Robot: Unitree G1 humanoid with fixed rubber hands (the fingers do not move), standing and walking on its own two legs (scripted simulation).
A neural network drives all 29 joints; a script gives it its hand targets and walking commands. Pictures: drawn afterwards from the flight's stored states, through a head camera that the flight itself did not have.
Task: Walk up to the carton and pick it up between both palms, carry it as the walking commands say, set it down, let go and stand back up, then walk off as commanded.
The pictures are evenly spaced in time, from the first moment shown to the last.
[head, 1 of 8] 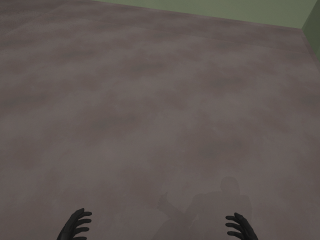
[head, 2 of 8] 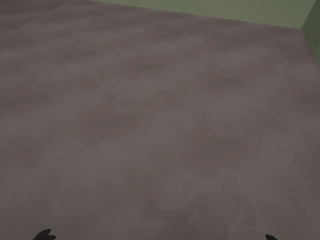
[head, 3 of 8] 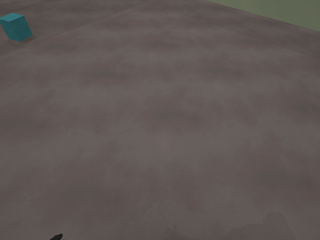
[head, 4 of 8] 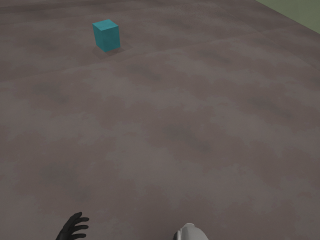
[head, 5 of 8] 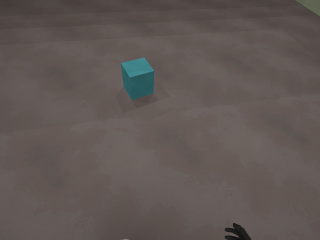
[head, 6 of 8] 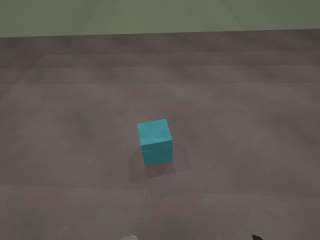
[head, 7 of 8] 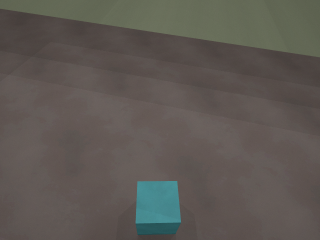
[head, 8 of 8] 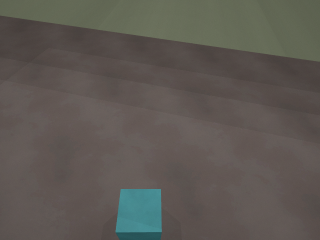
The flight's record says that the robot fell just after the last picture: no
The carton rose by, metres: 0.00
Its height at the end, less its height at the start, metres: +0.00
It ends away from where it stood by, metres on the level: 0.00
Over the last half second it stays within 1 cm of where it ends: yes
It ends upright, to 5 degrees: yes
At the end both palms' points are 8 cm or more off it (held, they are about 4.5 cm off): yes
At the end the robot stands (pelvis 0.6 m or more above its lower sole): yes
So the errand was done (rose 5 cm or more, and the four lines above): no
